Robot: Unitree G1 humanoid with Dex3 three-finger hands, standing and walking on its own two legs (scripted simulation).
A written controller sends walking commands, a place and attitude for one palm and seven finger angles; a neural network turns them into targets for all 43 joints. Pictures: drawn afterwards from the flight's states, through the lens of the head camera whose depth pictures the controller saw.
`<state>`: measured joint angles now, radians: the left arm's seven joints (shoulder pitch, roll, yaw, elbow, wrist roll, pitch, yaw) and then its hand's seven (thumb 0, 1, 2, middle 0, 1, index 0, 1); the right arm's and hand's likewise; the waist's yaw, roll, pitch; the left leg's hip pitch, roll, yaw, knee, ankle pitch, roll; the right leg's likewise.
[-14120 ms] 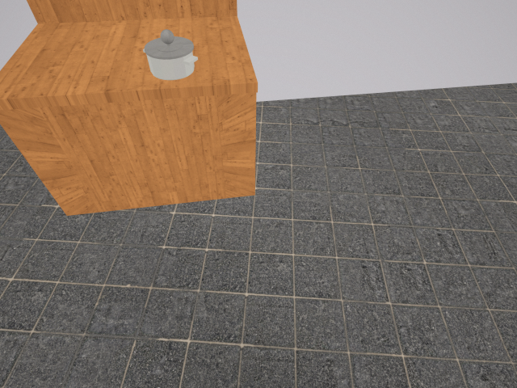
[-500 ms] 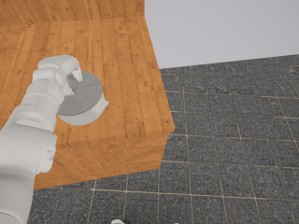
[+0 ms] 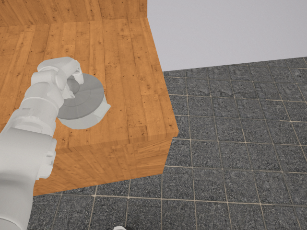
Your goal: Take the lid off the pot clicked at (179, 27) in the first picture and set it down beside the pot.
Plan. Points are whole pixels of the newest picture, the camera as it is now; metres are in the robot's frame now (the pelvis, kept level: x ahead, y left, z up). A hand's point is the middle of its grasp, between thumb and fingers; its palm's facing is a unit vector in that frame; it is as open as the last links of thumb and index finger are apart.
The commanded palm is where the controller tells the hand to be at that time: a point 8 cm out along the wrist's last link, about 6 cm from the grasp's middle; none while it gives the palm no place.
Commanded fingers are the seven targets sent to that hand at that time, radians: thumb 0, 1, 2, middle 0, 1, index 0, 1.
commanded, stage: lift the lid straight up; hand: left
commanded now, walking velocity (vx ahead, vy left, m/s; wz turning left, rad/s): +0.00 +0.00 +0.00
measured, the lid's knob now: (70, 86) +0.52 +0.19 +0.03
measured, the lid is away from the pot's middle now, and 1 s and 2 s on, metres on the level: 0.00 0.01 0.01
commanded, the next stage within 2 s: move the lid sideways beside the pot in 1.94 s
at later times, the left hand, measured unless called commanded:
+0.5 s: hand (63, 81) +0.49 +0.19 +0.09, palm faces -0.39 -0.08 -0.92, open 7.8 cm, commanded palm +0.51 +0.18 +0.16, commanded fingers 0.00 0.70 0.84 -0.91 -1.17 -0.80 -1.13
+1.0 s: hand (61, 66) +0.50 +0.18 +0.13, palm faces -0.37 -0.08 -0.93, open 7.8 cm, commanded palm +0.51 +0.18 +0.20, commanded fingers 0.00 0.70 0.84 -0.91 -1.17 -0.80 -1.13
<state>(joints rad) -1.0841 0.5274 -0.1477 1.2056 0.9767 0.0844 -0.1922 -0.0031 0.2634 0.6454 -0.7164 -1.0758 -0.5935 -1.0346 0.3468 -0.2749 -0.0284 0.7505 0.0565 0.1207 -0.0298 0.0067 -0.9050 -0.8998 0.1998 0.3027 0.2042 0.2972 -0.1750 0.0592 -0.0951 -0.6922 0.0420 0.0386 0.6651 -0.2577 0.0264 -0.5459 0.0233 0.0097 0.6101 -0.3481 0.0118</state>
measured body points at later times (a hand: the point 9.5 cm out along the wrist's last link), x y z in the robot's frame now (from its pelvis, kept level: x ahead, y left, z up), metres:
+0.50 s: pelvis +0.00 +0.00 +0.01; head +0.07 -0.01 +0.45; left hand +0.51 +0.19 +0.14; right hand +0.02 -0.28 -0.13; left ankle +0.03 +0.10 -0.72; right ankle -0.04 -0.13 -0.72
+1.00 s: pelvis +0.01 -0.01 +0.01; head +0.07 -0.03 +0.46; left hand +0.51 +0.18 +0.19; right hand +0.03 -0.29 -0.12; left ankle +0.03 +0.10 -0.72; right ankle -0.04 -0.13 -0.72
